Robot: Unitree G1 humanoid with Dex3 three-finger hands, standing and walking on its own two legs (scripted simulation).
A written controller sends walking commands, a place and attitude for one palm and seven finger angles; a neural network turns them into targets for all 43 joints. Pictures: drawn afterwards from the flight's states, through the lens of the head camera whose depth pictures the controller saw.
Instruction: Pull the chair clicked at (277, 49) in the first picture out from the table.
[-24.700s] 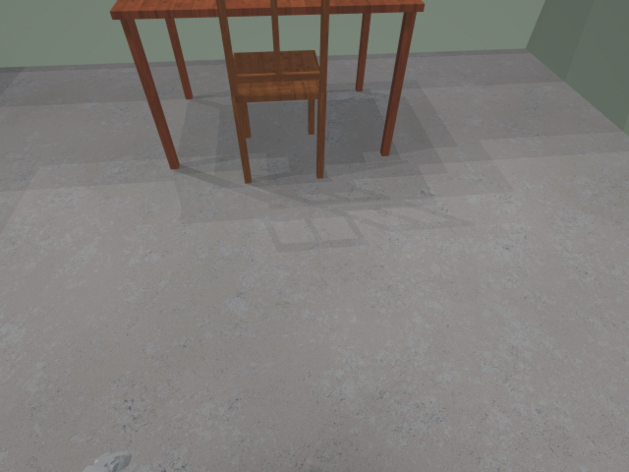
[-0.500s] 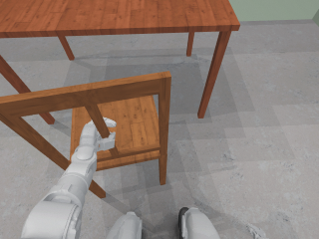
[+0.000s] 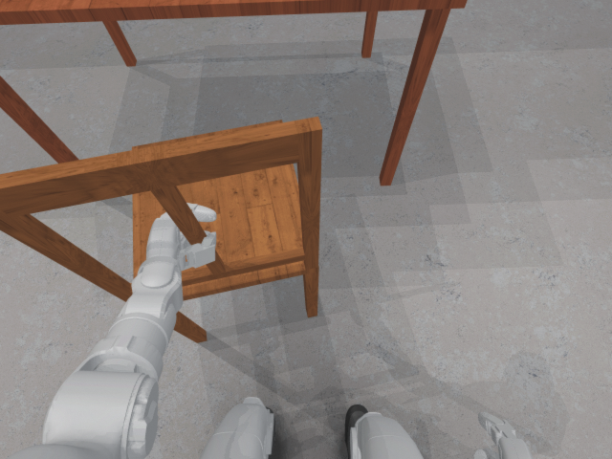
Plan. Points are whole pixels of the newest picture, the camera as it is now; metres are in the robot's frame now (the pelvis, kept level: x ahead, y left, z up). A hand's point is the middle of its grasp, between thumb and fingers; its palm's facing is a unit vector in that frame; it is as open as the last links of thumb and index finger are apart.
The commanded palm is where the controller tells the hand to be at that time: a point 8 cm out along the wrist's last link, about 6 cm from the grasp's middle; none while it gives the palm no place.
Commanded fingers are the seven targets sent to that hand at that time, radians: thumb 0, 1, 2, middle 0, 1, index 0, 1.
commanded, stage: step backward, pulling the chair out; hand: left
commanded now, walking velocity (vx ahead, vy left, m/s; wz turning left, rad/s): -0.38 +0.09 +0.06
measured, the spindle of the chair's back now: (196, 235) +0.42 +0.17 -0.08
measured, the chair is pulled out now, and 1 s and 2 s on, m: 0.38 0.57 0.61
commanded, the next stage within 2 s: stop walking, hand still on the chair in 0.66 s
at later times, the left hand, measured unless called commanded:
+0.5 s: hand (202, 302) +0.31 +0.15 -0.06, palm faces +0.00 -0.98 -0.22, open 5.6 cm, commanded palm +0.31 +0.20 -0.06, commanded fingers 0.00 0.90 0.90 -0.50 -1.45 -0.50 -1.45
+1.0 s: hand (198, 386) +0.20 +0.14 -0.06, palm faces +0.02 -0.98 -0.21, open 5.6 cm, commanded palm +0.19 +0.19 -0.05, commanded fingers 0.00 0.90 0.90 -0.50 -1.45 -0.50 -1.45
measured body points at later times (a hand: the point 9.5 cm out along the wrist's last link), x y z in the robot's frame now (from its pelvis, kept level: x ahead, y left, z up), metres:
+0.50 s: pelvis -0.07 +0.01 -0.01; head +0.02 +0.01 +0.43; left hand +0.30 +0.20 -0.05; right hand +0.03 -0.24 -0.14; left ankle -0.01 +0.15 -0.74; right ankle -0.02 -0.12 -0.72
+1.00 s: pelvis -0.14 +0.00 -0.01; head -0.09 -0.01 +0.44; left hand +0.20 +0.19 -0.05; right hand -0.04 -0.25 -0.13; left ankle -0.09 +0.15 -0.74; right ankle -0.06 -0.12 -0.74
